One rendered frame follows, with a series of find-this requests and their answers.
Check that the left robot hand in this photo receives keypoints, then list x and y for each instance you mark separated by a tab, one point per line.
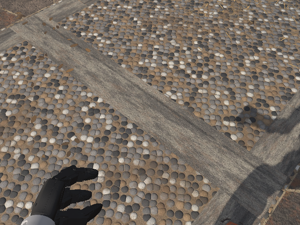
53	196

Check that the robot left forearm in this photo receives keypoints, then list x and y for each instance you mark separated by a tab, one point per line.
37	220

